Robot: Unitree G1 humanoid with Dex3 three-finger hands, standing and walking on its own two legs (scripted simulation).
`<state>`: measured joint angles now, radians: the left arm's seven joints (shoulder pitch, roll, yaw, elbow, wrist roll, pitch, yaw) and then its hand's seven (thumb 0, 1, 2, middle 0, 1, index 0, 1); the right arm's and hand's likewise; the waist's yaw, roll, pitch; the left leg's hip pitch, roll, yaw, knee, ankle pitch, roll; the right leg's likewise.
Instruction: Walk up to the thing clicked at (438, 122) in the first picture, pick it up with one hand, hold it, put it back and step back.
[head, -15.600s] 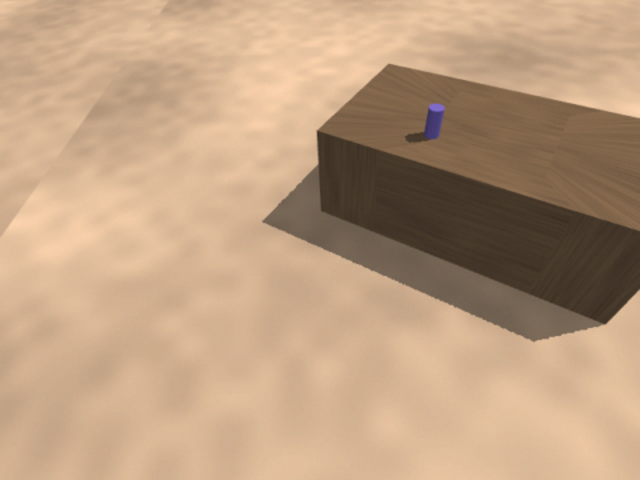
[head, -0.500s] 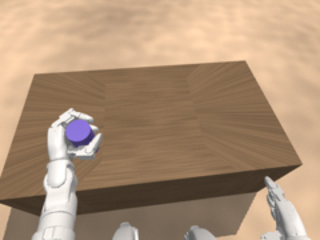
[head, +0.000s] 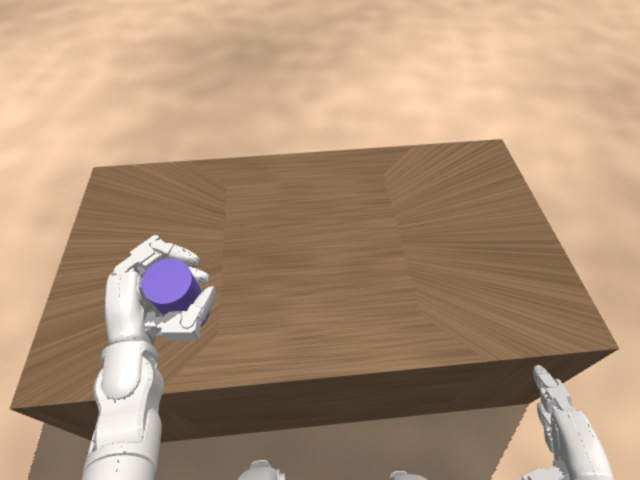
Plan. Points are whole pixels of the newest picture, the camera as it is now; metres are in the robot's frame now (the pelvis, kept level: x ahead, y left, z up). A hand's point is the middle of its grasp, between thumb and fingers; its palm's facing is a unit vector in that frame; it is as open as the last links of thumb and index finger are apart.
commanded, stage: hold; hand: left
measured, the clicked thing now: (179, 297) +0.35 +0.18 +0.03
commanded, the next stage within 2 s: none
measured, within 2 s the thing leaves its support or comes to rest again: neither
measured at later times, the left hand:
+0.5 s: hand (177, 294) +0.33 +0.17 +0.07, palm faces +0.12 -0.99 -0.01, open 7.4 cm
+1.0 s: hand (170, 298) +0.32 +0.17 +0.08, palm faces +0.14 -0.99 -0.01, open 7.4 cm
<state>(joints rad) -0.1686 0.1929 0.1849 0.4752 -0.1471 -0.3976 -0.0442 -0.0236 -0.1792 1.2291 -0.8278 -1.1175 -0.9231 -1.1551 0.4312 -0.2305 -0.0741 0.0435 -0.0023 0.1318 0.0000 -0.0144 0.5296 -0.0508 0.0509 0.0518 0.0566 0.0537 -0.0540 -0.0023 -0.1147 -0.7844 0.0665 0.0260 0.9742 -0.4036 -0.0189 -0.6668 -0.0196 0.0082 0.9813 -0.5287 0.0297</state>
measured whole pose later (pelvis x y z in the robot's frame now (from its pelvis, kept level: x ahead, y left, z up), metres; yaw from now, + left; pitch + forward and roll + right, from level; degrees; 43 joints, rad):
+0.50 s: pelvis +0.00 +0.00 +0.01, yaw +0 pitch +10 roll +0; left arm -0.10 0.18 0.16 0.36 -0.16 -0.33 -0.03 -0.02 -0.18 1.23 -0.83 -1.12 -0.92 -1.16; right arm 0.42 -0.23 -0.08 0.10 0.00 0.13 -0.01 -0.01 0.53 -0.05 0.05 0.05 0.06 0.05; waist -0.04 0.00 -0.11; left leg -0.71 0.06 0.03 0.92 -0.39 -0.02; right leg -0.59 -0.02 0.01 0.93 -0.51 0.03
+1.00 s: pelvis -0.01 +0.00 +0.01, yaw +0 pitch +8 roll +0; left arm -0.09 0.17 0.16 0.34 -0.16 -0.31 -0.02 -0.02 -0.18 1.22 -0.83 -1.12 -0.92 -1.16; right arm 0.39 -0.23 -0.09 0.17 0.01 0.10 -0.03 -0.01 0.53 -0.05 0.05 0.05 0.06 0.05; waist -0.03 0.00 -0.09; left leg -0.67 0.06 0.03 0.89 -0.36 -0.02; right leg -0.56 -0.03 0.01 0.90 -0.49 0.03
